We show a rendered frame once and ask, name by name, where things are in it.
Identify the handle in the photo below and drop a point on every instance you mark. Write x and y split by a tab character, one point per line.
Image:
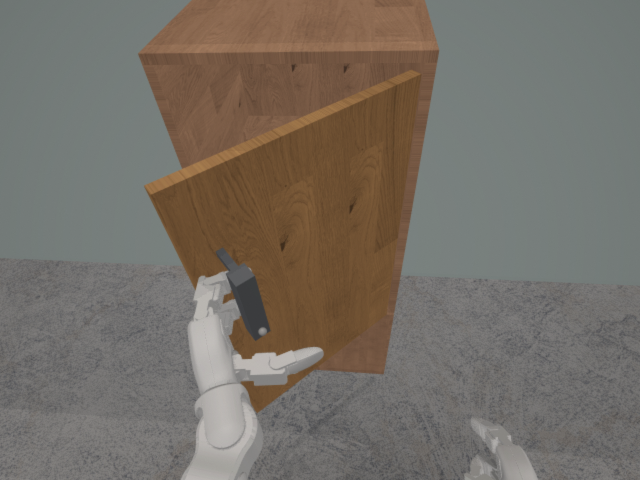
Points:
246	292

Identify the robot right hand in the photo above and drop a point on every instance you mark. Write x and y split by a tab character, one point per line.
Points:
511	462

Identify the cupboard door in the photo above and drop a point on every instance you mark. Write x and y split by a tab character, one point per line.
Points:
313	207

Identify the robot left forearm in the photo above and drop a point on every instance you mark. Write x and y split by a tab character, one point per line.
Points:
229	437

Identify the robot left hand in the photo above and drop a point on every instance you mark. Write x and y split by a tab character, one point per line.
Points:
211	348

